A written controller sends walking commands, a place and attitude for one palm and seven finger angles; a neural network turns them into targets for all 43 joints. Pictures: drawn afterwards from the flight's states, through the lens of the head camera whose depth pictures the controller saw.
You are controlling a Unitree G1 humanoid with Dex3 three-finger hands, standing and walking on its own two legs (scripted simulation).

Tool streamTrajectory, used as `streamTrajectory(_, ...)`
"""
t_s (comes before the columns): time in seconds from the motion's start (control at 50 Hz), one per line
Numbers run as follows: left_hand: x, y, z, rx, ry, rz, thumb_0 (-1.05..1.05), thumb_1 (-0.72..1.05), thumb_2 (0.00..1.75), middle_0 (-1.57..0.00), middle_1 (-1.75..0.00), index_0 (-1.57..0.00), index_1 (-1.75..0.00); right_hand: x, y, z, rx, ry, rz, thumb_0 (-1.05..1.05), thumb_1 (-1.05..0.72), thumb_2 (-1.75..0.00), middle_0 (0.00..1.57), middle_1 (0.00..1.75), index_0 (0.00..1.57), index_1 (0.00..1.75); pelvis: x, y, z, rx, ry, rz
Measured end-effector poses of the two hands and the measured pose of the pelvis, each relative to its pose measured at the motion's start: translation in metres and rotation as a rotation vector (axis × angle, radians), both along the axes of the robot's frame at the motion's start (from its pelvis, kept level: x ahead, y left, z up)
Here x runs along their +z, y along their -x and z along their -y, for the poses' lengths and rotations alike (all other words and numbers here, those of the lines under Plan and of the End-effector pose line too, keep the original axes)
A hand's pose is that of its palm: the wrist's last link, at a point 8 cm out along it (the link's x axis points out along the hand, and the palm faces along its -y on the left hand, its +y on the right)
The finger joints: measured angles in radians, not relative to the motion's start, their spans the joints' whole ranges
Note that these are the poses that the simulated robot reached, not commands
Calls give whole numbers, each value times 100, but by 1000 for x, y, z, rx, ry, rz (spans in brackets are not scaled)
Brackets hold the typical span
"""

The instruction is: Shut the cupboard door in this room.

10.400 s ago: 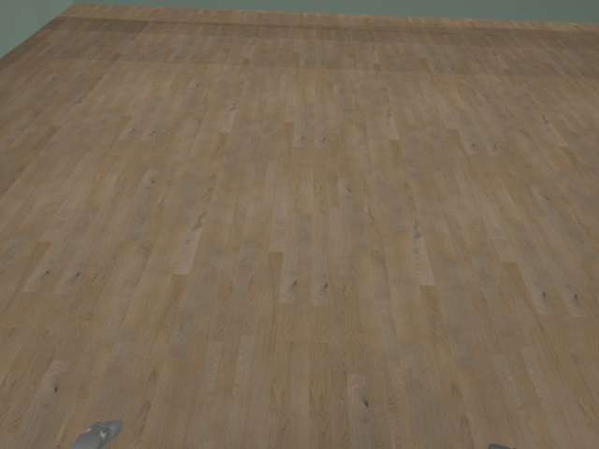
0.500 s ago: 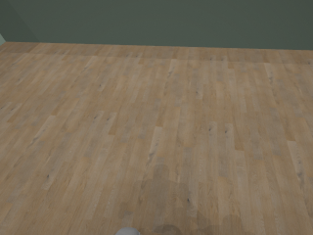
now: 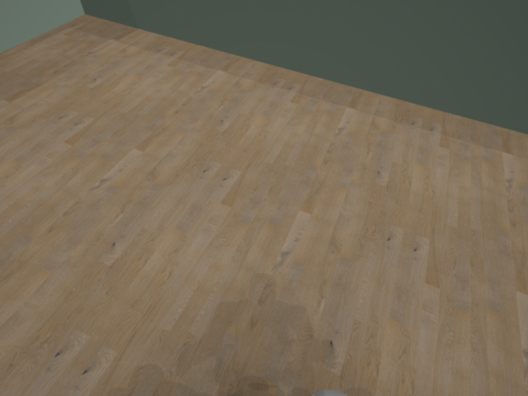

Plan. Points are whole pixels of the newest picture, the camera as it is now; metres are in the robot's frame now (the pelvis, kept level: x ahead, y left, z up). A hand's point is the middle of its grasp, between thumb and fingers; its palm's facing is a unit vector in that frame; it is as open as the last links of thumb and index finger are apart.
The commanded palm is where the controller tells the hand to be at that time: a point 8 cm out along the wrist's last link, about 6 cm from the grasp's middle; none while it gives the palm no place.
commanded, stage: turn or walk to find it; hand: left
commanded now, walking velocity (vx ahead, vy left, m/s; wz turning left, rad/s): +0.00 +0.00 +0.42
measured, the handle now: out of the picture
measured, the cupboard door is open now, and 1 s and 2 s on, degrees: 79 79 79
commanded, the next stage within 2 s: none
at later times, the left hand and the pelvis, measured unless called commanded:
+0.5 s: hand out of the picture +0.01 +0.13 -0.15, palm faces +0.22 -0.94 -0.27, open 7.4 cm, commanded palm none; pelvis -0.03 -0.06 +0.00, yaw +13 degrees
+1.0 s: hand out of the picture -0.13 +0.20 -0.18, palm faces +0.44 -0.87 -0.23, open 7.4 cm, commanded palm none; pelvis -0.08 -0.01 +0.00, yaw +23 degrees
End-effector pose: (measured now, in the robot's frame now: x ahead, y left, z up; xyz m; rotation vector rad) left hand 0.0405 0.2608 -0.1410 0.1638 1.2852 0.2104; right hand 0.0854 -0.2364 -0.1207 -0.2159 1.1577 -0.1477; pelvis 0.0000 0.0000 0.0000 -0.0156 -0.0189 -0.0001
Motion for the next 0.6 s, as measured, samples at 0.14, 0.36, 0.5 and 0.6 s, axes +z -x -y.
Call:
streamTrajectory(0.14,11,-25,17,-15,-24,83,1,91,90,-20,-30,-19,-30,-17,39,12,-21,-32,-90,0,-91,-89,21,30,20,30,-2,9,13,48,-13,-10)
streamTrajectory(0.36,30,-6,71,29,-64,172,1,90,90,-21,-30,-20,-30,-41,75,65,6,-65,-219,1,-91,-89,20,30,20,30,-5,27,56,152,-53,-2)
streamTrajectory(0.5,29,45,83,131,-53,115,1,90,90,-21,-30,-20,-30,-36,61,80,81,-43,-218,1,-91,-89,20,30,20,30,0,34,64,224,-57,5)
streamTrajectory(0.6,21,87,77,210,-44,63,1,91,90,-21,-30,-20,-30,-31,40,71,157,-15,-210,1,-91,-89,20,30,20,30,-1,41,60,270,-51,-1)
